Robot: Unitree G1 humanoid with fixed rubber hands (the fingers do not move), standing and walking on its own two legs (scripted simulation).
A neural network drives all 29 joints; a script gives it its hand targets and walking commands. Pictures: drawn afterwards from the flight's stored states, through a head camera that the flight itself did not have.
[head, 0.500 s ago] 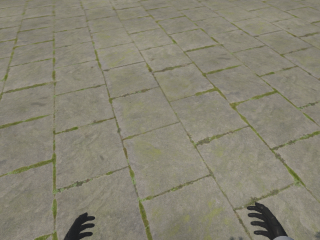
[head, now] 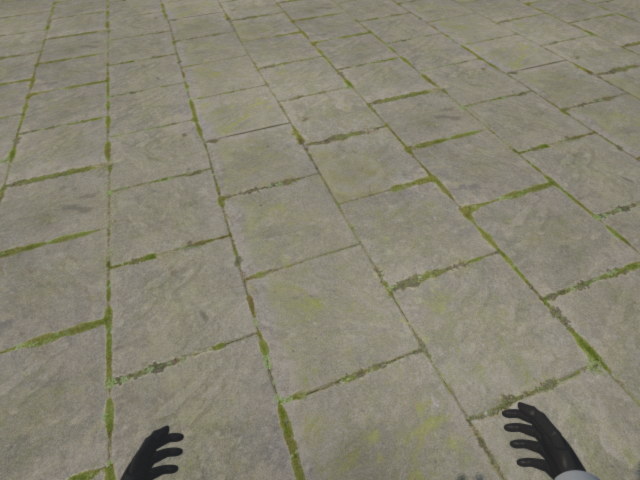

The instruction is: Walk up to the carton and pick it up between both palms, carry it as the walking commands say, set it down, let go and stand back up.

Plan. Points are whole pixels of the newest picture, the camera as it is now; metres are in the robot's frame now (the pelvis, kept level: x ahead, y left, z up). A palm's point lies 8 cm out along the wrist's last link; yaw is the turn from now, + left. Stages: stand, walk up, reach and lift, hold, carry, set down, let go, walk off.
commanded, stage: stand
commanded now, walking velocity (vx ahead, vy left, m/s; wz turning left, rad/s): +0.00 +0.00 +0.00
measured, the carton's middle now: out of the picture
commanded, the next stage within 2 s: none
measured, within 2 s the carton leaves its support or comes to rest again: neither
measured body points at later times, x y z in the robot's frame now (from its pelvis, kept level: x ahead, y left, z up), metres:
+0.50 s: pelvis -0.01 +0.00 +0.00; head +0.00 +0.00 +0.45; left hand +0.15 +0.26 -0.09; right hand +0.16 -0.27 -0.08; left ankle +0.00 +0.13 -0.72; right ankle -0.01 -0.12 -0.72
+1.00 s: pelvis -0.02 +0.00 +0.00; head -0.02 +0.00 +0.45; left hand +0.13 +0.27 -0.09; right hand +0.14 -0.27 -0.08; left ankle +0.00 +0.13 -0.72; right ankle -0.01 -0.12 -0.72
